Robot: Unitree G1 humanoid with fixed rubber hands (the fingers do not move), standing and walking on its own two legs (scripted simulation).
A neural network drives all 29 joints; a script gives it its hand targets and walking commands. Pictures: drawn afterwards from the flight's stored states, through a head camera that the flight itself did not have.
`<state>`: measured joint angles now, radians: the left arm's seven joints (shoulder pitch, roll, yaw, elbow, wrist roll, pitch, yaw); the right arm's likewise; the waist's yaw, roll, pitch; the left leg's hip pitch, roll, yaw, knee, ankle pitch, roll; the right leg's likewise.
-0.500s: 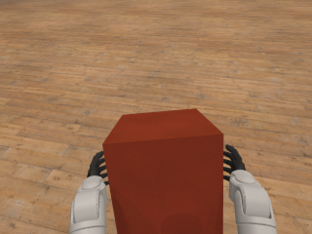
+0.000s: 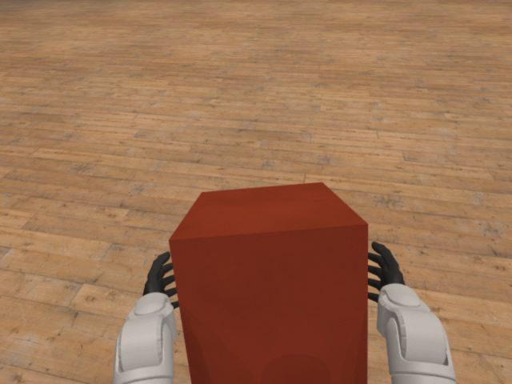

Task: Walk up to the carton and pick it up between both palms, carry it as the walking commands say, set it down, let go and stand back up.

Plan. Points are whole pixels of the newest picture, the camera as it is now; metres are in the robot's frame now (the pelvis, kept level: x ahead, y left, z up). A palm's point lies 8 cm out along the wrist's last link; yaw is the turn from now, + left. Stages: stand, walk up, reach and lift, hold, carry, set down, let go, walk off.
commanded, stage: carry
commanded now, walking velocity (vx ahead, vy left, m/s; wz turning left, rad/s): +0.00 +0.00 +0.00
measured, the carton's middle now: (269, 276) +0.36 +0.01 -0.04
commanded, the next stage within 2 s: hold in 0.12 s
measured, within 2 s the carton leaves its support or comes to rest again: neither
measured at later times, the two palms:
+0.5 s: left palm (147, 276) +0.27 +0.19 +0.09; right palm (376, 261) +0.31 -0.16 +0.07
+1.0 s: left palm (164, 284) +0.27 +0.17 +0.07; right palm (389, 265) +0.31 -0.18 +0.06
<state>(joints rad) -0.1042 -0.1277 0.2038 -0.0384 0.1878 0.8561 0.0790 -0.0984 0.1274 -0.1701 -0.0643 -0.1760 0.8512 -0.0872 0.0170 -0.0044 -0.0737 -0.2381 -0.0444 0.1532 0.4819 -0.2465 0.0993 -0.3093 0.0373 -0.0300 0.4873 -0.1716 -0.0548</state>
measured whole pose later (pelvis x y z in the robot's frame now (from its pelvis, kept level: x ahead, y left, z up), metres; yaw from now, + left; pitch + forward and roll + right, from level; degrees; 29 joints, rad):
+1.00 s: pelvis +0.04 -0.05 +0.00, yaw +5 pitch -1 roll +2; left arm -0.11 -0.10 0.21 -0.01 0.15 0.82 0.05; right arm -0.04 0.13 -0.13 -0.10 -0.14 0.84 -0.13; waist 0.05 0.01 -0.10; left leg -0.15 -0.06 0.04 0.41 -0.24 0.03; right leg -0.22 0.05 -0.07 0.48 -0.24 -0.10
